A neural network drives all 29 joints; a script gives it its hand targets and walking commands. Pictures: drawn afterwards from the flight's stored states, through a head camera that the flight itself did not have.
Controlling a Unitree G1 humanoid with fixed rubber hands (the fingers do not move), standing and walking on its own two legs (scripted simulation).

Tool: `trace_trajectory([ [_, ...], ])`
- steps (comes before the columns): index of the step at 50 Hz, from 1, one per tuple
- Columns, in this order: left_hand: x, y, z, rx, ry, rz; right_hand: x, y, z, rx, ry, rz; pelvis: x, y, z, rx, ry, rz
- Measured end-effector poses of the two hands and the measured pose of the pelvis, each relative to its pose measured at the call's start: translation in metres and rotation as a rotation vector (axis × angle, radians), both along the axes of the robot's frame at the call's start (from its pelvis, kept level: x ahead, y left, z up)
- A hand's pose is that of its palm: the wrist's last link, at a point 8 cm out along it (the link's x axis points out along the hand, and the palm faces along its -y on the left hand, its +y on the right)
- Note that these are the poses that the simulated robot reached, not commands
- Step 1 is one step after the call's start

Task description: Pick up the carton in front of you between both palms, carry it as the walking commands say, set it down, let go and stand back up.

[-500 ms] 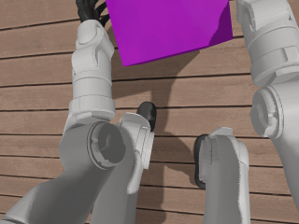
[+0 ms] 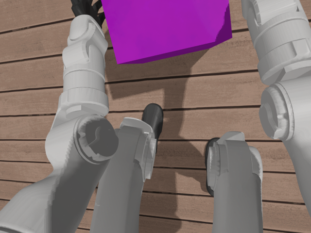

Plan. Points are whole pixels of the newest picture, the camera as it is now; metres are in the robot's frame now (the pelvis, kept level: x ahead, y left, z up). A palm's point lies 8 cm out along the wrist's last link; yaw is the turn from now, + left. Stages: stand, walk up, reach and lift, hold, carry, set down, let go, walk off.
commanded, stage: set down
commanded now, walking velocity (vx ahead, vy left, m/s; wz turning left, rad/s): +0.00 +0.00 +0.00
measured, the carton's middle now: (166, 9) +0.55 +0.07 -0.26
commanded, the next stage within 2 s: let go in 1.94 s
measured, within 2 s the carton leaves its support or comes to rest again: rests again in 0.38 s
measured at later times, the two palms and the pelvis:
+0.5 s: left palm (86, 19) +0.52 +0.22 -0.17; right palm out of the picture +0.58 -0.08 -0.20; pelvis +0.01 +0.01 +0.00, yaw +1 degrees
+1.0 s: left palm (77, 27) +0.50 +0.24 -0.17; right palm out of the picture +0.60 -0.12 -0.18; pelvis -0.01 +0.02 -0.01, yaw +0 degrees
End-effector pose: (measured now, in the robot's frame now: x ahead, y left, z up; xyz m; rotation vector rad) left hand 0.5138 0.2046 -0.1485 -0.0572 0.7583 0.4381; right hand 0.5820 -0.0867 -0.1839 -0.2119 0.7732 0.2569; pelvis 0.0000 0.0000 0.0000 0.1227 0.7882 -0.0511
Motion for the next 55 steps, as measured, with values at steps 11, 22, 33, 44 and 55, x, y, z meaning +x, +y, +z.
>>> trace_trajectory([
  [11,0.002,0.007,-0.007,0.003,0.018,-0.017,0.001,0.003,-0.004,0.036,0.001,0.011,0.001,0.004,-0.001,-0.001,-0.012,0.001],
  [22,0.004,0.017,-0.017,0.015,0.05,-0.025,0.001,0.009,-0.012,0.091,-0.016,0.017,0.007,0.005,-0.003,0.005,-0.012,0.009],
  [33,0.0,0.024,-0.025,0.013,0.057,-0.033,0.002,0.012,-0.021,0.103,-0.043,0.045,0.006,0.008,-0.01,0.01,-0.041,-0.001],
  [44,-0.023,0.045,-0.036,0.063,0.071,-0.004,0.005,-0.038,-0.03,-0.002,-0.069,-0.022,-0.004,0.015,-0.01,0.013,-0.083,-0.015],
  [55,-0.011,0.032,0.006,0.032,-0.067,0.008,0.033,-0.026,0.041,-0.002,-0.162,-0.01,-0.009,0.021,0.005,-0.01,-0.068,0.005],
])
